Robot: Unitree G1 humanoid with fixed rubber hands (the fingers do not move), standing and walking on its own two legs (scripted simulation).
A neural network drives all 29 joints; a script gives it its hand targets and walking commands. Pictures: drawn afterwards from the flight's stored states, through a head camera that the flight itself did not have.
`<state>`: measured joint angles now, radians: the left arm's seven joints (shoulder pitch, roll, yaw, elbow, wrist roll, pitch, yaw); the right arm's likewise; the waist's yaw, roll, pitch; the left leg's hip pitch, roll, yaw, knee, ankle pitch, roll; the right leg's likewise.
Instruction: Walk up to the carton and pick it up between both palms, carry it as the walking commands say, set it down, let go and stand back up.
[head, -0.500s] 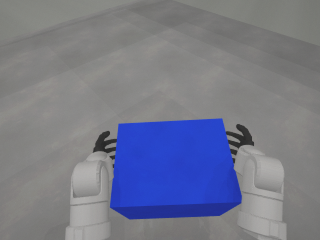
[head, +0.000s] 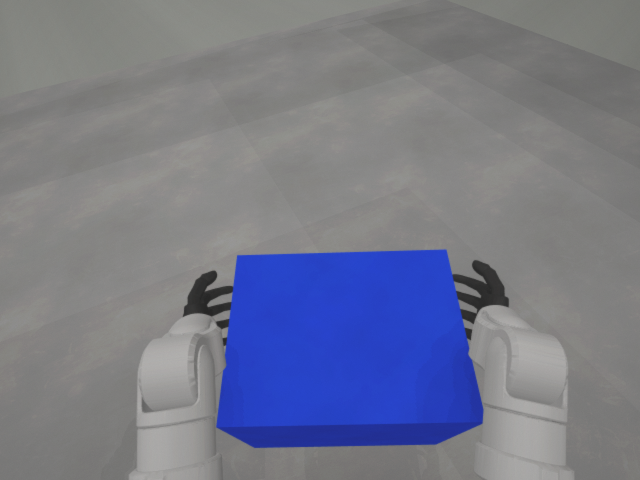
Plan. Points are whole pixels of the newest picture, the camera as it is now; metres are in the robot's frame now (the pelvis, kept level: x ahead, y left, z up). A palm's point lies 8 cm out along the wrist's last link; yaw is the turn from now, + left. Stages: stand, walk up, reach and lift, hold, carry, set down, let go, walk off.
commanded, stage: carry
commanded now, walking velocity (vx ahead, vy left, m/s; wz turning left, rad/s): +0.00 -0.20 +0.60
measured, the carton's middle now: (343, 356) +0.29 -0.01 -0.01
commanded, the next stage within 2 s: none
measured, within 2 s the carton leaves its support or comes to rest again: neither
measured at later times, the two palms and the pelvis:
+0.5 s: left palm (193, 414) +0.19 +0.14 +0.07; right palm (477, 316) +0.29 -0.18 +0.07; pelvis -0.03 -0.09 -0.01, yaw +16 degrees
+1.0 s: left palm out of the picture +0.09 +0.14 +0.05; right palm (435, 312) +0.30 -0.13 +0.06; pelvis -0.03 -0.15 -0.01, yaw +35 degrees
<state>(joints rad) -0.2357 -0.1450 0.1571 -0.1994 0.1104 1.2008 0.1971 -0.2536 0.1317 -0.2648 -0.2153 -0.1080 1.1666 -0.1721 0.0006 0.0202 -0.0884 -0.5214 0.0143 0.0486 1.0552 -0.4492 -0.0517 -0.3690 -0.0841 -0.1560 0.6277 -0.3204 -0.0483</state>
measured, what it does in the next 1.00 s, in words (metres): steps to the right, turning left: left foot, then right foot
